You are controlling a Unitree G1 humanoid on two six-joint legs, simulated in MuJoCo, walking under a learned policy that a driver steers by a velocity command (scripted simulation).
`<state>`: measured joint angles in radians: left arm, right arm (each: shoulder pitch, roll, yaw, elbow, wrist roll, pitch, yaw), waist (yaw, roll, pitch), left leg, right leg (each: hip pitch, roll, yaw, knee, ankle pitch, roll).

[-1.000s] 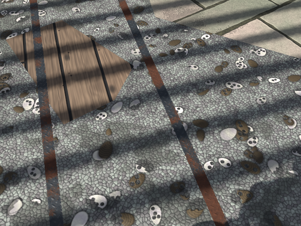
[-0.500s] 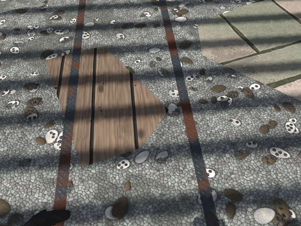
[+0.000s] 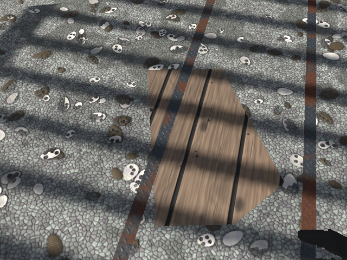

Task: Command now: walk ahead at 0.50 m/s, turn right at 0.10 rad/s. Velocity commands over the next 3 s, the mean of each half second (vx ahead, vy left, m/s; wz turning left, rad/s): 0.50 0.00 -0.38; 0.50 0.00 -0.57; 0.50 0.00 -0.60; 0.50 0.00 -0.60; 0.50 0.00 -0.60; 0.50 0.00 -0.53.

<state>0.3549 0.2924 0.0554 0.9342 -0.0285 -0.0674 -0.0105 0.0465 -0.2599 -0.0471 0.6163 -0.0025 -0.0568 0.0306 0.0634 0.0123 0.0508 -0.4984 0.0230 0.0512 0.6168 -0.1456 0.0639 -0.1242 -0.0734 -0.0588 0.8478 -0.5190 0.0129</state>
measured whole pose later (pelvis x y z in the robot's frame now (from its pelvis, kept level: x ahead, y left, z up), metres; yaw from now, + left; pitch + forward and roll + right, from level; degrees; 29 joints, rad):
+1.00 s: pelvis +0.55 -0.12 +0.00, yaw -33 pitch +3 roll +1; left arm 0.37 0.30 0.09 0.74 -0.02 -0.03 0.02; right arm 0.05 -0.27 -0.06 0.68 -0.01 -0.13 0.02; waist 0.07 -0.02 0.00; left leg -0.47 -0.03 -0.03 0.52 -0.10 0.01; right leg -0.15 0.09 0.23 0.71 -0.52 -0.05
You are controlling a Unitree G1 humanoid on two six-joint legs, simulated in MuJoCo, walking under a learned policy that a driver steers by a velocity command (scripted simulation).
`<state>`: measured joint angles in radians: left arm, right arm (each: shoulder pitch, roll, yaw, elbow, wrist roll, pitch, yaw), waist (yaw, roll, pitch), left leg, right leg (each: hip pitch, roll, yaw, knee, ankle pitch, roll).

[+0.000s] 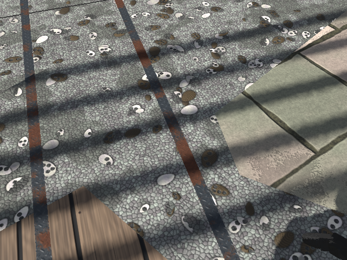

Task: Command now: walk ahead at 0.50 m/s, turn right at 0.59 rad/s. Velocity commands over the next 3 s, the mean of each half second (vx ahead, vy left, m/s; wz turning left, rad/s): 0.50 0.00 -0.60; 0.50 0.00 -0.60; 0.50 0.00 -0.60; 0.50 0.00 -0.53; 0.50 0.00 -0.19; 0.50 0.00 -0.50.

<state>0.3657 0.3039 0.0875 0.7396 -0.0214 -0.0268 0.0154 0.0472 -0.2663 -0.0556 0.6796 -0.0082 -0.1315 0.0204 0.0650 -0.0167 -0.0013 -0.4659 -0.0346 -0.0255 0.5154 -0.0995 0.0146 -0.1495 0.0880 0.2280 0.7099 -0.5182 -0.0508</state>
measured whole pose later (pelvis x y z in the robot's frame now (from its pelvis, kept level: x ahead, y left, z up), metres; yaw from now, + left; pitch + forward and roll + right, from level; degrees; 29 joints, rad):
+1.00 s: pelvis +0.54 -0.14 +0.00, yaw -36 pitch +2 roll +1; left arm 0.38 0.31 0.08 0.71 -0.02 -0.02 0.02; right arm 0.04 -0.28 -0.04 0.68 -0.01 -0.12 0.02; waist 0.07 -0.01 0.01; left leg -0.47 -0.04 -0.02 0.54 -0.11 0.01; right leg -0.15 0.09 0.23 0.73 -0.53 -0.05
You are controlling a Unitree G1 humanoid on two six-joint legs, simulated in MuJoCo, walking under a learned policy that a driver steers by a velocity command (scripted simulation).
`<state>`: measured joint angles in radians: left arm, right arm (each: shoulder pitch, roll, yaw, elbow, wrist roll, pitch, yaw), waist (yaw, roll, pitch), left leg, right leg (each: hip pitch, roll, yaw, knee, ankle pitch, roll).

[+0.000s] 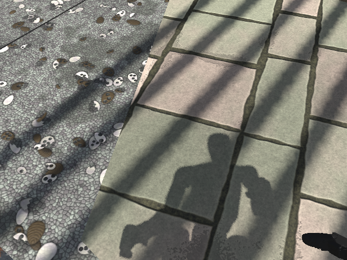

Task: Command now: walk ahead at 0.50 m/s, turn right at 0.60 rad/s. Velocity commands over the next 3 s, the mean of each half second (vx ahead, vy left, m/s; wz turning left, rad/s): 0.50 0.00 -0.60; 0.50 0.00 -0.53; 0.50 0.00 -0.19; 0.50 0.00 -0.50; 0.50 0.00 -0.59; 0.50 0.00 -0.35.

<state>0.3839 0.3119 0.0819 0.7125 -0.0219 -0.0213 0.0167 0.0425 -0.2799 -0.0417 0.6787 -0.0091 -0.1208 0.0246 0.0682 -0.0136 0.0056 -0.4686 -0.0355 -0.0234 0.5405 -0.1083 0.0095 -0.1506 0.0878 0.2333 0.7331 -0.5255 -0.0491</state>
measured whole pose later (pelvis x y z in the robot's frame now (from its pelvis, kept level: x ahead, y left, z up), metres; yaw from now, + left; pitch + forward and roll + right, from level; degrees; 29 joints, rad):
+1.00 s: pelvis +0.54 -0.14 +0.00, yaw -33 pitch +2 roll +1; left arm 0.38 0.31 0.07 0.74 -0.02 -0.03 0.01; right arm 0.05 -0.28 -0.04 0.69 -0.01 -0.12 0.03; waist 0.07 0.00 0.00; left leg -0.46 -0.03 -0.01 0.52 -0.13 0.02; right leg -0.10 0.08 0.21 0.66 -0.49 -0.05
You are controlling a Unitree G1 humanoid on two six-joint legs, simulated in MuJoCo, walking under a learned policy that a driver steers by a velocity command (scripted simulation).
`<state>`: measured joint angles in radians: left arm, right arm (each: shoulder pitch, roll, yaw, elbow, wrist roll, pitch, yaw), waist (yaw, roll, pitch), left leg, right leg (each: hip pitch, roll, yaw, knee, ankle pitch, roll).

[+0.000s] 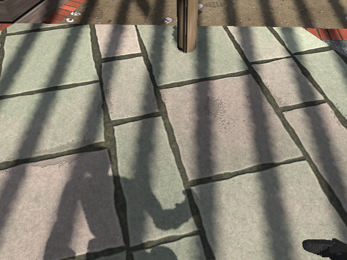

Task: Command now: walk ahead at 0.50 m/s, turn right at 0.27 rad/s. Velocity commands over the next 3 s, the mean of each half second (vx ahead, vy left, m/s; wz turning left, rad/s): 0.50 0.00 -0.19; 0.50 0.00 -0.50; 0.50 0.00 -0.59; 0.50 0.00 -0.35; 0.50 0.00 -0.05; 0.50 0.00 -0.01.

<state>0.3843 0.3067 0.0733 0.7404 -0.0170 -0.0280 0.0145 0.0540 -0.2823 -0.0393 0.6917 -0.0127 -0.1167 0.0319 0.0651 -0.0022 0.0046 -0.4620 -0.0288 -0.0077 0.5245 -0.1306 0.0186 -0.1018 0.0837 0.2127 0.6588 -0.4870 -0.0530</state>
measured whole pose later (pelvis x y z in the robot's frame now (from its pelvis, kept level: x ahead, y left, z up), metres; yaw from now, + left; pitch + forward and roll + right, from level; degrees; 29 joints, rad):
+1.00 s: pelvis +0.56 -0.06 +0.00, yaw -20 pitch +2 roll +1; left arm 0.41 0.31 0.07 0.78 -0.02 -0.02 0.02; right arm 0.03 -0.27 -0.03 0.66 -0.01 -0.12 0.02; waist 0.08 -0.01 0.01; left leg -0.46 -0.04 -0.03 0.52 -0.09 0.01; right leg -0.13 0.10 0.23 0.70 -0.51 -0.06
